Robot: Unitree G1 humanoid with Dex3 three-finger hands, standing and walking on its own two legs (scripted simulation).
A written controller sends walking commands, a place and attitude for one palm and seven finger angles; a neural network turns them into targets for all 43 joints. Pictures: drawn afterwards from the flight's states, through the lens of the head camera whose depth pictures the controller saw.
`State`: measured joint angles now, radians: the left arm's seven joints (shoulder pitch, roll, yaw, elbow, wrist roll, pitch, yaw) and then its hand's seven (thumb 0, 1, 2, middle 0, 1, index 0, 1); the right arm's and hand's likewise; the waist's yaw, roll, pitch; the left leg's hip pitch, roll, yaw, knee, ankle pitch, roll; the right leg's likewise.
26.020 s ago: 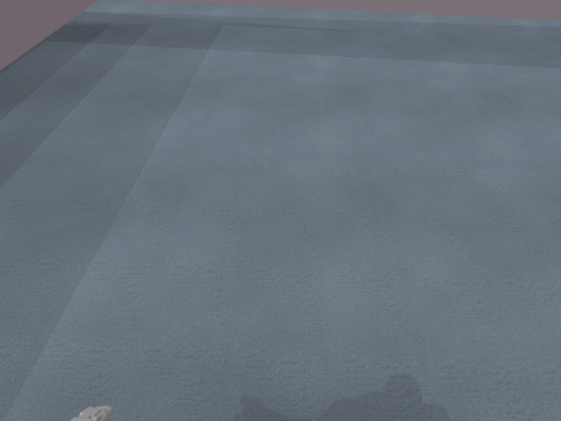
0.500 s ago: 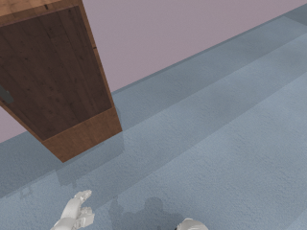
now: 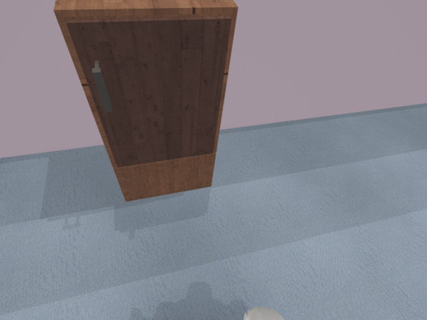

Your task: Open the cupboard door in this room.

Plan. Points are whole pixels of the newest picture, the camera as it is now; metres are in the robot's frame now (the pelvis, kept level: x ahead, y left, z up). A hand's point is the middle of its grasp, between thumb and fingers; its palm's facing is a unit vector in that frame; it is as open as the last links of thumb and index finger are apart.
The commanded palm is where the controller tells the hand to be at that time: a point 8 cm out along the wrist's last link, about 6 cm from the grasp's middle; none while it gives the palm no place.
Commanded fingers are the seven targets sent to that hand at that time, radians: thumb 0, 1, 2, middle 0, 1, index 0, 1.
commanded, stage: turn to face it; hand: left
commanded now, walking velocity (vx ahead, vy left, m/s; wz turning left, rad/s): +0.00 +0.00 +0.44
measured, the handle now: (102, 87) +0.69 +0.36 -0.02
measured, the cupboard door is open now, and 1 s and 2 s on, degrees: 0 0 0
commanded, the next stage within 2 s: take the last steps up to it in 0.38 s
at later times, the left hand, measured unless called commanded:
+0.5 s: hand out of the picture +0.01 +0.12 -0.15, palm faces +0.22 -0.94 -0.26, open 7.4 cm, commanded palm none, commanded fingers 0.00 0.90 0.90 -0.20 -0.30 -0.20 -0.30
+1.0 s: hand out of the picture -0.07 +0.14 -0.17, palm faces +0.33 -0.93 -0.16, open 7.4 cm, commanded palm none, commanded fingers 0.00 0.90 0.90 -0.20 -0.30 -0.20 -0.30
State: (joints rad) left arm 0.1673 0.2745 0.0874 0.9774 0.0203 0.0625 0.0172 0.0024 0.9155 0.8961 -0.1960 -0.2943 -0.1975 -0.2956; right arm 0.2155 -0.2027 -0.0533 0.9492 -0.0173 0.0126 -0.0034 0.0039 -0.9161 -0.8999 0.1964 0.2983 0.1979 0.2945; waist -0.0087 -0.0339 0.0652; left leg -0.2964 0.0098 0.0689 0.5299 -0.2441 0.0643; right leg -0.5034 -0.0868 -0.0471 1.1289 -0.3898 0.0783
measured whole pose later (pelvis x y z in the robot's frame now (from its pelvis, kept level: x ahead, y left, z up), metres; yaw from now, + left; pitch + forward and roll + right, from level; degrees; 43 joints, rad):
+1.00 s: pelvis +0.01 -0.03 +0.01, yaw +16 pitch -1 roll +0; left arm 0.33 0.19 0.05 1.13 0.03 0.02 -0.02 0.01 0.91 0.90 -0.20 -0.29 -0.20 -0.30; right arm 0.29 -0.16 -0.04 1.07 -0.02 -0.04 -0.02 0.00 -0.94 -0.90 0.20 0.30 0.20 0.29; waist 0.02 -0.02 0.03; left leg -0.02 0.04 0.09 0.34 -0.31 0.00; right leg -0.47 -0.10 -0.09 0.97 -0.33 0.02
